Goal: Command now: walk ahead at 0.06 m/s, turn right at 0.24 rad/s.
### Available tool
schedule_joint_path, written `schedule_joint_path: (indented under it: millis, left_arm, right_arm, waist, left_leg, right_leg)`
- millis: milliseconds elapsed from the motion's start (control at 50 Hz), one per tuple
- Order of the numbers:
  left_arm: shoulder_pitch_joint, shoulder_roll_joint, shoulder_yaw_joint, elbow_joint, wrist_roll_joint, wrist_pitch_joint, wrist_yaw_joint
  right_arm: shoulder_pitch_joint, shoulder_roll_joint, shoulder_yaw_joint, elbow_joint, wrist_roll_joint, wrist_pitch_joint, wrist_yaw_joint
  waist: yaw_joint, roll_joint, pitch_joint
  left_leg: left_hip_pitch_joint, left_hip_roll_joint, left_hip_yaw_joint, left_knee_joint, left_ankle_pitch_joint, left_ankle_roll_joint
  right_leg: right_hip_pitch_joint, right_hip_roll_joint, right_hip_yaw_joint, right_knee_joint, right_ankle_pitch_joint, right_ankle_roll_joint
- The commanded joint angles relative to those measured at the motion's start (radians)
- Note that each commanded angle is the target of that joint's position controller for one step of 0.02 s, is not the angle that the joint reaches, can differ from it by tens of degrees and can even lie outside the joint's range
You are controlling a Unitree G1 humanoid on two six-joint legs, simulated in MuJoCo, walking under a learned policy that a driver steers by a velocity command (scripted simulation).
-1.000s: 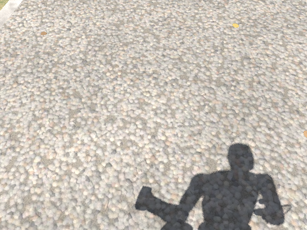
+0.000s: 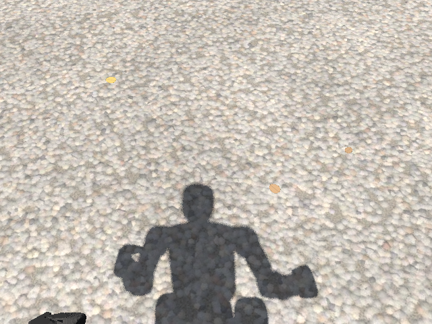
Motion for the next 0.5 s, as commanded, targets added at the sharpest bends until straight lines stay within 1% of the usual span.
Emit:
schedule_joint_path:
  millis: [20, 40, 60, 80, 120, 140, 160, 180, 200, 220, 240, 260, 280, 300, 320, 340, 360, 380, 400, 440, 460, 480, 500]
  left_arm:
    - [-0.029, 0.1, 0.025, -0.039, 0.016, -0.024, 0.011]
    - [-0.035, 0.084, 0.018, -0.024, 0.018, -0.028, 0.012]
    - [-0.039, 0.067, 0.011, -0.008, 0.021, -0.028, 0.014]
    - [-0.033, 0.063, 0.008, 0.008, 0.027, -0.028, 0.014]
    - [-0.028, 0.077, 0.008, 0.036, 0.037, -0.024, 0.011]
    - [-0.036, 0.088, 0.01, 0.044, 0.036, -0.021, 0.011]
    - [-0.048, 0.1, 0.012, 0.049, 0.029, -0.016, 0.012]
    - [-0.052, 0.103, 0.012, 0.054, 0.021, -0.012, 0.016]
    - [-0.034, 0.097, 0.01, 0.065, 0.014, -0.008, 0.021]
    - [0.0, 0.088, 0.009, 0.078, 0.012, -0.007, 0.028]
    - [0.062, 0.084, 0.013, 0.081, 0.022, -0.007, 0.033]
    - [0.031, 0.06, 0.011, 0.075, 0.025, -0.007, 0.041]
    - [-0.033, 0.062, 0.015, 0.058, 0.02, -0.002, 0.047]
    - [-0.057, 0.056, 0.019, 0.051, 0.01, 0.002, 0.05]
    - [-0.06, 0.051, 0.022, 0.052, 0.007, 0.007, 0.049]
    - [-0.063, 0.053, 0.025, 0.047, 0.007, 0.008, 0.045]
    - [-0.065, 0.05, 0.026, 0.045, 0.003, 0.006, 0.042]
    - [-0.061, 0.043, 0.024, 0.045, -0.003, 0.003, 0.039]
    - [-0.059, 0.036, 0.021, 0.048, -0.009, -0.001, 0.037]
    - [-0.037, 0.025, 0.017, 0.061, -0.017, -0.008, 0.028]
    - [-0.01, 0.025, 0.019, 0.071, -0.019, -0.01, 0.021]
    - [0.028, 0.028, 0.023, 0.085, -0.02, -0.011, 0.014]
    - [0.064, 0.047, 0.033, 0.099, -0.016, -0.01, 0.012]
  right_arm:
    - [0.156, -0.064, -0.016, -0.006, -0.005, 0.015, -0.01]
    - [0.151, -0.042, -0.007, -0.004, -0.007, 0.018, -0.011]
    - [0.139, -0.023, 0.001, -0.003, -0.007, 0.021, -0.009]
    - [0.119, -0.019, 0.003, -0.006, -0.003, 0.024, -0.006]
    - [0.081, -0.046, -0.004, -0.016, 0.006, 0.031, -0.001]
    - [0.062, -0.061, -0.009, -0.026, 0.007, 0.034, 0.0]
    - [0.053, -0.071, -0.013, -0.035, 0.006, 0.034, 0.001]
    - [0.053, -0.074, -0.016, -0.041, 0.001, 0.033, 0.002]
    - [0.05, -0.078, -0.017, -0.049, -0.007, 0.033, 0.003]
    - [0.037, -0.106, -0.021, -0.069, -0.015, 0.032, 0.004]
    - [0.011, -0.167, -0.034, -0.091, -0.015, 0.031, 0.001]
    - [0.014, -0.17, -0.045, -0.085, -0.002, 0.033, 0.003]
    - [0.031, -0.149, -0.042, -0.088, -0.005, 0.031, 0.004]
    - [0.036, -0.138, -0.04, -0.09, -0.01, 0.028, 0.002]
    - [0.039, -0.137, -0.043, -0.099, -0.01, 0.022, 0.001]
    - [0.053, -0.145, -0.05, -0.103, -0.006, 0.016, -0.001]
    - [0.061, -0.151, -0.055, -0.105, -0.001, 0.012, -0.004]
    - [0.054, -0.154, -0.061, -0.108, 0.007, 0.015, -0.007]
    - [0.042, -0.154, -0.066, -0.113, 0.017, 0.025, -0.011]
    - [0.015, -0.151, -0.072, -0.126, 0.026, 0.053, -0.016]
    - [-0.002, -0.149, -0.073, -0.135, 0.03, 0.066, -0.017]
    - [-0.024, -0.145, -0.074, -0.145, 0.037, 0.075, -0.017]
    - [-0.028, -0.13, -0.072, -0.153, 0.041, 0.08, -0.018]
  waist:
    - [-0.038, -0.106, -0.25]
    - [-0.037, -0.108, -0.258]
    - [-0.028, -0.117, -0.26]
    - [-0.014, -0.132, -0.251]
    - [0.007, -0.146, -0.207]
    - [0.009, -0.147, -0.176]
    - [0.003, -0.143, -0.148]
    - [-0.005, -0.133, -0.13]
    - [-0.006, -0.117, -0.113]
    - [0.007, -0.062, -0.093]
    - [0.066, 0.076, -0.083]
    - [0.053, 0.202, -0.083]
    - [0.019, 0.228, -0.066]
    - [0.01, 0.244, -0.072]
    - [0.0, 0.248, -0.088]
    - [-0.014, 0.238, -0.114]
    - [-0.018, 0.2, -0.141]
    - [-0.013, 0.16, -0.161]
    - [-0.011, 0.139, -0.178]
    - [-0.006, 0.142, -0.205]
    - [0.008, 0.146, -0.212]
    - [0.03, 0.146, -0.213]
    - [0.041, 0.128, -0.215]
  left_leg:
    - [0.098, 0.023, 0.003, -0.12, 0.055, -0.019]
    - [0.14, 0.032, 0.0, -0.194, 0.087, -0.019]
    - [0.181, 0.04, -0.002, -0.265, 0.127, -0.017]
    - [0.215, 0.042, -0.001, -0.318, 0.166, -0.012]
    - [0.259, 0.033, 0.005, -0.385, 0.192, 0.002]
    - [0.262, 0.024, 0.014, -0.419, 0.178, 0.013]
    - [0.268, 0.01, 0.03, -0.469, 0.178, 0.027]
    - [0.285, -0.004, 0.046, -0.529, 0.195, 0.042]
    - [0.291, -0.007, 0.042, -0.589, 0.227, 0.061]
    - [0.282, 0.033, -0.023, -0.651, 0.377, 0.088]
    - [0.259, 0.107, -0.136, -0.695, 0.478, 0.131]
    - [0.201, 0.143, -0.231, -0.78, 0.357, 0.194]
    - [0.191, 0.178, -0.329, -0.839, 0.297, 0.235]
    - [0.222, 0.196, -0.372, -0.847, 0.332, 0.254]
    - [0.267, 0.204, -0.391, -0.837, 0.412, 0.269]
    - [0.328, 0.218, -0.415, -0.822, 0.495, 0.287]
    - [0.382, 0.223, -0.422, -0.802, 0.575, 0.297]
    - [0.418, 0.208, -0.408, -0.782, 0.621, 0.287]
    - [0.439, 0.188, -0.393, -0.767, 0.643, 0.271]
    - [0.428, 0.15, -0.375, -0.752, 0.659, 0.252]
    - [0.407, 0.13, -0.369, -0.745, 0.636, 0.241]
    - [0.373, 0.104, -0.358, -0.734, 0.575, 0.221]
    - [0.309, 0.072, -0.344, -0.714, 0.45, 0.187]
  right_leg:
    - [0.124, -0.26, 0.177, -0.139, 0.435, -0.204]
    - [0.109, -0.25, 0.147, -0.139, 0.406, -0.193]
    - [0.096, -0.244, 0.127, -0.147, 0.336, -0.182]
    - [0.082, -0.248, 0.122, -0.163, 0.24, -0.176]
    - [0.05, -0.262, 0.137, -0.188, 0.01, -0.168]
    - [0.042, -0.268, 0.15, -0.191, -0.091, -0.161]
    - [0.041, -0.268, 0.157, -0.182, -0.168, -0.148]
    - [0.046, -0.262, 0.157, -0.164, -0.221, -0.129]
    - [0.06, -0.249, 0.155, -0.136, -0.239, -0.098]
    - [0.072, -0.218, 0.132, -0.075, -0.241, -0.05]
    - [0.062, -0.124, 0.048, 0.02, -0.285, 0.005]
    - [0.084, -0.035, -0.074, 0.12, -0.246, 0.062]
    - [0.069, -0.018, -0.066, 0.185, -0.227, 0.071]
    - [0.04, -0.013, -0.045, 0.222, -0.253, 0.066]
    - [0.01, -0.01, -0.024, 0.27, -0.328, 0.064]
    - [-0.035, -0.017, 0.009, 0.336, -0.412, 0.063]
    - [-0.07, -0.029, 0.033, 0.373, -0.451, 0.066]
    - [-0.08, -0.039, 0.043, 0.35, -0.446, 0.073]
    - [-0.066, -0.043, 0.043, 0.296, -0.409, 0.083]
    - [0.018, -0.025, 0.022, 0.182, -0.32, 0.101]
    - [0.074, -0.015, 0.007, 0.104, -0.264, 0.102]
    - [0.149, -0.008, -0.013, -0.011, -0.174, 0.097]
    - [0.249, -0.031, -0.01, -0.105, -0.081, 0.083]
